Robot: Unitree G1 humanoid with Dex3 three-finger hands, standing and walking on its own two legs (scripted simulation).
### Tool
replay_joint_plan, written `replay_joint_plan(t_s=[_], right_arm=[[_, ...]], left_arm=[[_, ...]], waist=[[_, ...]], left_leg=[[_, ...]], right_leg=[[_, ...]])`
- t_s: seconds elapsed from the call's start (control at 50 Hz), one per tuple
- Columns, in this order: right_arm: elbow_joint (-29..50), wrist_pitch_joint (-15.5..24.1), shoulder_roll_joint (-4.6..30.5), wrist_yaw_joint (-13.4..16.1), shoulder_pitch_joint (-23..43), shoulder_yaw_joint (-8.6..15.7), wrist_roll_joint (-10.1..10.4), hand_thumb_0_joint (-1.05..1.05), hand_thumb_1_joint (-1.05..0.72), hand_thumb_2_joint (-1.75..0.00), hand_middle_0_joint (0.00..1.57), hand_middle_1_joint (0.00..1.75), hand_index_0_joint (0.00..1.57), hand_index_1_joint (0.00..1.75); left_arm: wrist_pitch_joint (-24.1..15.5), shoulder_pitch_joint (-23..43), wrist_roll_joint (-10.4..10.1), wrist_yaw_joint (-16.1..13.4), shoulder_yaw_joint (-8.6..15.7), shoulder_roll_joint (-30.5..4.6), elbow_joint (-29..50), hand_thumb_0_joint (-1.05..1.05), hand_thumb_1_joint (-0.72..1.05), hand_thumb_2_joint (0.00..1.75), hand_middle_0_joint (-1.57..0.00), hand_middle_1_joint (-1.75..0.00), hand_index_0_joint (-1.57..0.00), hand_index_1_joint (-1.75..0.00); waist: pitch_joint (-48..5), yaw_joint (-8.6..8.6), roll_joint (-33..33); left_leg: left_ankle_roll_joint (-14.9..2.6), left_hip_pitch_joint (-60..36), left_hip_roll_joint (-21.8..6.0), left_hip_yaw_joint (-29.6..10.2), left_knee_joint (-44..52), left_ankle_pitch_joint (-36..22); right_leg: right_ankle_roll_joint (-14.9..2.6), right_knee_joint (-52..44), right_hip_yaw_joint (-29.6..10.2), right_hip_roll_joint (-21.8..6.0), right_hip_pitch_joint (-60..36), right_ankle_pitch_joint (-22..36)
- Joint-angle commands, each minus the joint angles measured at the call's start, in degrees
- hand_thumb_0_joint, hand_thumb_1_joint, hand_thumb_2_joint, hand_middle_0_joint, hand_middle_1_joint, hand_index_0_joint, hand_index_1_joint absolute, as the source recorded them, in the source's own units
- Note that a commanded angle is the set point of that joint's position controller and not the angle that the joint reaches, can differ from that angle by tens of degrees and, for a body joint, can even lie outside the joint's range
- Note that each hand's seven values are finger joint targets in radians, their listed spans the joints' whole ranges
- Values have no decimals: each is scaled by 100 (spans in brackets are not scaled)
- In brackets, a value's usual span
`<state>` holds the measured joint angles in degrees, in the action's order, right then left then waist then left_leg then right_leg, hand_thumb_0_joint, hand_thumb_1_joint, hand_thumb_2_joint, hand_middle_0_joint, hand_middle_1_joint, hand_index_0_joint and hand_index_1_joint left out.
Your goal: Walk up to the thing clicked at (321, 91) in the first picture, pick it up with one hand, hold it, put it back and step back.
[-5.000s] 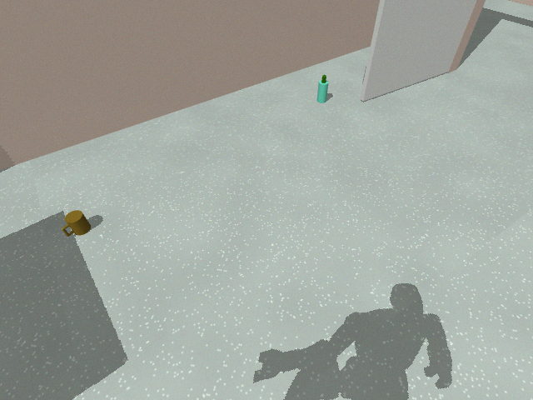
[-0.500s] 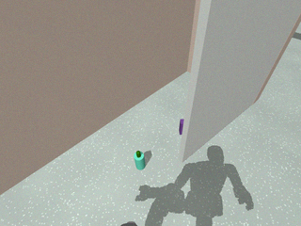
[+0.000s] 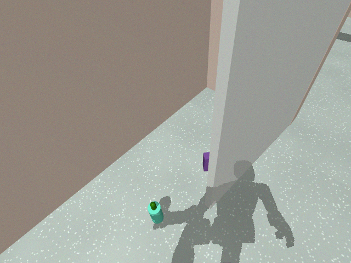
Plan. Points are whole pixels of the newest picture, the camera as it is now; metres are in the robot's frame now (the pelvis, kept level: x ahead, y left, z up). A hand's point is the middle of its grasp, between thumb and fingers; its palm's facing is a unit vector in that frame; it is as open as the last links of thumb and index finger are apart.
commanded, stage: walk up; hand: left
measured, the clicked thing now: (155, 210) +0.49 +0.19 -0.65
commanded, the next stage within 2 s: stand in 1.58 s
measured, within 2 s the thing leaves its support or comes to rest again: neither
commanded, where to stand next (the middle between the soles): +0.12 +0.03 m, yaw +1 degrees
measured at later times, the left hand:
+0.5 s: hand out of the picture +0.12 +0.28 -0.15, palm faces +0.01 -0.94 -0.33, open 7.4 cm
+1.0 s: hand out of the picture +0.14 +0.28 -0.13, palm faces +0.04 -0.94 -0.35, open 7.4 cm
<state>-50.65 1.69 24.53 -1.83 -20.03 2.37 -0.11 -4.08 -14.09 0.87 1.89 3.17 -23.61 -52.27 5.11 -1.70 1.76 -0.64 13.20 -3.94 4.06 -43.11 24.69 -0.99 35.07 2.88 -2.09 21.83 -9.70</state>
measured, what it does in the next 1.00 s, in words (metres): steps on the spot: left foot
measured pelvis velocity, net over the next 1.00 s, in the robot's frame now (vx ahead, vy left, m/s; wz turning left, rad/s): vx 0.07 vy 0.02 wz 0.04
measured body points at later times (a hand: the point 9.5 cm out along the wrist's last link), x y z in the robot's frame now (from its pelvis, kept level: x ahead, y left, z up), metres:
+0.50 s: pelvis +0.05 +0.02 +0.01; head +0.07 +0.04 +0.46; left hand +0.12 +0.33 -0.12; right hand +0.15 -0.28 -0.11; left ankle +0.10 +0.14 -0.72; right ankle +0.09 -0.11 -0.72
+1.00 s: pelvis +0.07 +0.02 +0.03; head +0.08 +0.02 +0.48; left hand +0.14 +0.33 -0.10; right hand +0.18 -0.28 -0.10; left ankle +0.10 +0.14 -0.72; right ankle +0.09 -0.12 -0.72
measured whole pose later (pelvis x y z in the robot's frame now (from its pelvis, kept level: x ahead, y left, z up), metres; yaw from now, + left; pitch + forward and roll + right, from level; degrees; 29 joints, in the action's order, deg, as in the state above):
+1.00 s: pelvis +0.07 +0.02 +0.03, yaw +2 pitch -2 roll +0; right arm -66.9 -0.2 20.3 -1.3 -1.9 -0.1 -0.1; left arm -1.1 -3.8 0.0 0.5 0.4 -20.2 -67.6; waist 2.6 0.6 0.9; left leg 0.6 9.3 -1.2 0.5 -19.5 8.0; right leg 1.5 18.4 3.0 -2.4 7.8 -8.3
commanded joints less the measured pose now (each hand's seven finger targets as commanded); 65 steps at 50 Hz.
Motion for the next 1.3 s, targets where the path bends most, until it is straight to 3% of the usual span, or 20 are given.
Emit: replay_joint_plan(t_s=[0.0, 0.04, 0.1, 0.16, 0.18, 0.2, 0.22, 0.24, 0.26, 0.28, 0.3, 0.34, 0.38, 0.4, 0.5, 0.6, 0.76, 0.82, 0.98, 1.28], right_arm=[[381, 24, 1201, 205, -31, 304, 18, 0, -90, -90, 20, 30, 20, 30], [191, 18, 1129, 185, -128, 284, 44, 0, -90, -90, 20, 30, 20, 30], [-61, -19, 932, 129, -244, 240, -17, 0, -90, -90, 20, 30, 20, 30], [-174, -33, 814, 144, 130, 216, -8, 0, -90, -90, 20, 30, 20, 30], [-237, -19, 808, 165, 119, 221, -12, 0, -90, -90, 20, 30, 20, 30], [-313, 11, 816, 188, 51, 236, -28, 0, -90, -90, 20, 30, 20, 30], [-358, 40, 880, 208, 162, 256, -47, 0, -90, -90, 20, 30, 20, 30], [-330, 64, 1075, 226, 312, 288, -101, 0, -90, -90, 20, 30, 20, 30], [-168, 109, 1383, 227, 782, 300, -119, 0, -90, -90, 20, 30, 20, 30], [-160, 97, 1496, 199, 1196, 265, -3, 0, -90, -90, 20, 30, 20, 30], [-179, 80, 1392, 183, 1353, 221, -31, 0, -90, -90, 20, 30, 20, 30], [-305, 62, 1141, 181, 1510, 105, -19, 0, -90, -90, 20, 30, 20, 30], [-427, 59, 1006, 167, 1502, 27, 17, 0, -90, -90, 20, 30, 20, 30], [-509, 42, 960, 157, 1476, -1, 25, 0, -90, -90, 20, 30, 20, 30], [-763, 45, 963, 163, 1727, -33, 33, 0, -90, -90, 20, 30, 20, 30], [-968, 27, 886, 171, 1872, -24, 69, 0, -90, -90, 20, 30, 20, 30], [-1231, -36, 810, 153, 2093, -19, 47, 0, -90, -90, 20, 30, 20, 30], [-1275, -28, 771, 150, 2111, -29, 39, 0, -90, -90, 20, 30, 20, 30], [-1311, -33, 791, 145, 2091, -25, 0, 0, -90, -90, 20, 30, 20, 30], [-1330, -27, 743, 173, 1828, -14, -14, 0, -90, -90, 20, 30, 20, 30]], left_arm=[[-68, -501, -107, -179, 408, -1785, 403, 0, 90, 90, -20, -30, -20, -30], [-34, -141, -86, -223, 307, -1557, 481, 0, 90, 90, -20, -30, -20, -30], [-14, 89, -8, -228, 235, -1398, 485, 0, 90, 90, -20, -30, -20, -30], [40, 251, -8, -247, 191, -1338, 415, 0, 90, 90, -20, -30, -20, -30], [82, 445, -42, -243, 177, -1392, 419, 0, 90, 90, -20, -30, -20, -30], [128, 634, -89, -236, 143, -1321, 430, 0, 90, 90, -20, -30, -20, -30], [173, 638, -123, -239, 82, -1161, 392, 0, 90, 90, -20, -30, -20, -30], [209, 624, -146, -233, 10, -1002, 369, 0, 90, 90, -20, -30, -20, -30], [254, 439, -198, -219, -48, -761, 321, 0, 90, 90, -20, -30, -20, -30], [302, 378, -227, -256, 22, -987, 43, 0, 90, 90, -20, -30, -20, -30], [313, 362, -168, -251, 37, -1060, -87, 0, 90, 90, -20, -30, -20, -30], [261, 438, -143, -226, 1, -979, -262, 0, 90, 90, -20, -30, -20, -30], [198, 523, -134, -229, -16, -1097, -402, 0, 90, 90, -20, -30, -20, -30], [190, 641, -136, -223, -36, -1106, -464, 0, 90, 90, -20, -30, -20, -30], [180, 902, -158, -202, -129, -996, -758, 0, 90, 90, -20, -30, -20, -30], [143, 1083, -137, -209, -135, -981, -997, 0, 90, 90, -20, -30, -20, -30], [178, 1243, -103, -209, -132, -887, -1206, 0, 90, 90, -20, -30, -20, -30], [181, 1253, -94, -206, -108, -888, -1229, 0, 90, 90, -20, -30, -20, -30], [207, 1305, -51, -202, -66, -889, -1200, 0, 90, 90, -20, -30, -20, -30], [228, 1291, -54, -216, -13, -817, -1144, 0, 90, 90, -20, -30, -20, -30]], waist=[[-389, 402, -939], [-298, 240, -1004], [-457, 172, -1167], [-583, 244, -1284], [-654, 148, -1227], [-722, 7, -1048], [-667, 15, -789], [-589, 20, -372], [-564, 278, 465], [-444, 374, 675], [-435, 387, 457], [-498, 405, 491], [-668, 341, 558], [-623, 278, 489], [-620, 250, 279], [-964, 176, -118], [-753, 198, -283], [-774, 210, -248], [-681, 194, -162], [-754, 171, -143]], left_leg=[[-168, 1999, 117, -704, -1950, 866], [-110, 1814, -68, -689, -1558, 291], [-11, 1110, 21, -411, -791, -75], [46, 586, 126, -261, 85, -401], [35, 179, 171, -176, 371, -784], [-3, -217, 223, -136, 810, -1273], [-28, -354, 225, -232, 1134, -1417], [-136, -366, -130, -767, 1536, -1405], [-435, 128, -974, -2171, 2200, -924], [-864, 966, -1327, -2456, 2411, -394], [-839, 1157, -1179, -2255, 2340, -336], [-444, 917, -694, -1560, 2092, -704], [-228, 759, -522, -1327, 1976, -975], [-193, 646, -448, -1294, 2045, -779], [-171, 128, -458, -1237, 2264, -1189], [-126, -512, -373, -952, 2131, -2228], [-60, -604, -368, -946, 2560, -1892], [-22, -643, -354, -919, 2616, -2011], [-1, -426, -334, -971, 2794, -1573], [-8, -413, -357, -963, 2769, -1972]], right_leg=[[-1520, -1717, -2944, -2029, -1536, -525], [-1210, -1682, -1988, -1530, -1117, -563], [-1074, -1406, -1153, -1199, -582, 308], [-1010, -1061, -966, -1181, -376, 718], [-981, -872, -958, -1220, -117, 607], [-863, -607, -868, -1208, 124, 457], [-695, -426, -823, -1093, 295, 200], [-464, -241, -733, -928, 562, -211], [-110, 114, -434, -347, 440, -1040], [-71, 503, -196, 8, -397, -1703], [-72, 391, -287, -36, -731, -1694], [-100, -332, -378, -160, -886, -846], [-126, -666, -592, -366, -1137, -290], [-153, -773, -691, -426, -1003, -418], [-56, -1164, -554, -420, -997, -170], [-2, -1512, -585, -618, -1251, 655], [66, -1953, -554, -643, -1278, 177], [72, -1980, -537, -642, -1356, 251], [78, -2093, -527, -609, -1461, 6], [68, -2053, -482, -594, -1682, 223]])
